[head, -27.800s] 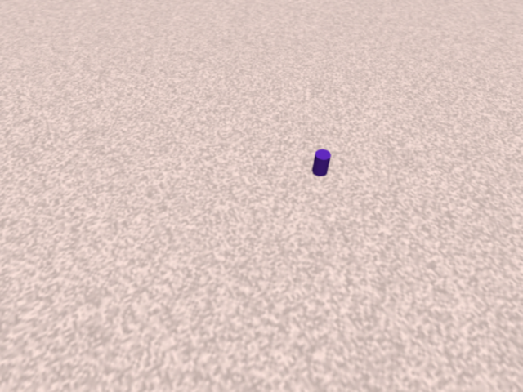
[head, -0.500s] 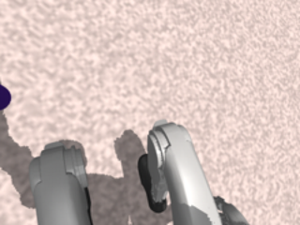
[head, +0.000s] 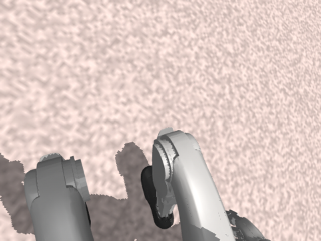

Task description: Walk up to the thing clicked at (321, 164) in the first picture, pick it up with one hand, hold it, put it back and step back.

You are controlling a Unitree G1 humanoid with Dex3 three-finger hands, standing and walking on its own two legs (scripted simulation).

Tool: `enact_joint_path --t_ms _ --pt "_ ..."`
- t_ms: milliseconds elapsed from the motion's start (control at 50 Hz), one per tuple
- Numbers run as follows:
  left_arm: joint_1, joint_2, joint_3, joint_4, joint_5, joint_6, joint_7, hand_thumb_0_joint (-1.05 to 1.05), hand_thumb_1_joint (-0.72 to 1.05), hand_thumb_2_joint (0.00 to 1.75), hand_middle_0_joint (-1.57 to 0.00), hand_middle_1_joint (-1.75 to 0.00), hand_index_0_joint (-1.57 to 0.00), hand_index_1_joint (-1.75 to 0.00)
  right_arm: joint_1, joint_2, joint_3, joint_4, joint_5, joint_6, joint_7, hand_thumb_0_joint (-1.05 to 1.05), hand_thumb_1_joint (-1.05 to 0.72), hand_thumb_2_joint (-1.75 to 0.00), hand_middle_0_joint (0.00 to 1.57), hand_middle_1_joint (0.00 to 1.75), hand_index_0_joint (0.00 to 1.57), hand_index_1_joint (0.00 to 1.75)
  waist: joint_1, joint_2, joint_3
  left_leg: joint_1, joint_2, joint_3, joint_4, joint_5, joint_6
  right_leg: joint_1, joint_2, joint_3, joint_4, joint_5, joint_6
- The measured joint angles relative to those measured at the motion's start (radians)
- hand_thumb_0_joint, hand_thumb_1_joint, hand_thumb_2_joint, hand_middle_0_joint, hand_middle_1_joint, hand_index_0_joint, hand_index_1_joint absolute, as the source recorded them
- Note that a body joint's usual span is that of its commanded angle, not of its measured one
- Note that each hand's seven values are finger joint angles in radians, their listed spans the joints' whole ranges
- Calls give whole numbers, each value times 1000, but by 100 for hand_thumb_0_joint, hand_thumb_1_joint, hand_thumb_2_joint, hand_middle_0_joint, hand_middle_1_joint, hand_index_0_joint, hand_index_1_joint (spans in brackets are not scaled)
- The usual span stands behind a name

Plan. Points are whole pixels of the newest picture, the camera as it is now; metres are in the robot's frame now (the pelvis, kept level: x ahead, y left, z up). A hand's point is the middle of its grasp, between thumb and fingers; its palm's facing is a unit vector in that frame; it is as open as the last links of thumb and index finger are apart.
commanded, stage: rest palm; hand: left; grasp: from above
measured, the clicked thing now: out of the picture +0.46 +0.35 -0.25
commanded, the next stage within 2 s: close in 0.76 s
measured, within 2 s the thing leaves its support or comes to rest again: neither
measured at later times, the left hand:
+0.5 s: hand out of the picture +0.43 +0.34 -0.20, palm faces -0.45 -0.11 -0.89, open 13.6 cm
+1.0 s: hand out of the picture +0.44 +0.34 -0.20, palm faces -0.45 -0.11 -0.89, open 12.8 cm
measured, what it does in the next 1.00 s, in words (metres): stands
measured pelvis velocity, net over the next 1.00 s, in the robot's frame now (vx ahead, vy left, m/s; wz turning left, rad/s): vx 0.00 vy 0.00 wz -0.01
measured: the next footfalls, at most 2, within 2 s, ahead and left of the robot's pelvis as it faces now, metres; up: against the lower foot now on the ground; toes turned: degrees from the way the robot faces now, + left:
none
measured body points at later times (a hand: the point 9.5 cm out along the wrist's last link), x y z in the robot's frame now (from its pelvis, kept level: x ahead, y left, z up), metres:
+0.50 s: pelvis +0.00 +0.00 +0.00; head +0.24 +0.11 +0.36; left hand +0.45 +0.34 -0.15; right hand +0.06 -0.26 -0.08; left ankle +0.06 +0.13 -0.27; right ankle +0.11 -0.12 -0.27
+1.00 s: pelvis +0.00 +0.00 +0.00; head +0.25 +0.11 +0.36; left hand +0.46 +0.34 -0.15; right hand +0.06 -0.26 -0.08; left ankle +0.06 +0.13 -0.27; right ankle +0.11 -0.12 -0.27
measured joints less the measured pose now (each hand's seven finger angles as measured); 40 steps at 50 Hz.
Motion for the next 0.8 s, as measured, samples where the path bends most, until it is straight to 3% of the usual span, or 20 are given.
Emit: enact_joint_path --t_ms 280,800 --pt "3 0 -38 -1 -38 14 -6 1 -49 100 -4 -108 -10 -107 9 19 38 2 -8 -19 5 0 -92 -90 20 30 20 30 -2 1 6 5 1 -8 4 -1 1 8 3 -7 -4 3 3" --pt "-3 -16 -59 -12 -37 27 -6 1 -46 107 -5 -114 -11 -114 -14 9 38 -10 -8 -20 3 0 -92 -90 20 30 20 30 3 -2 -1 4 -1 -6 1 -1 1 8 1 -5 -5 0 3"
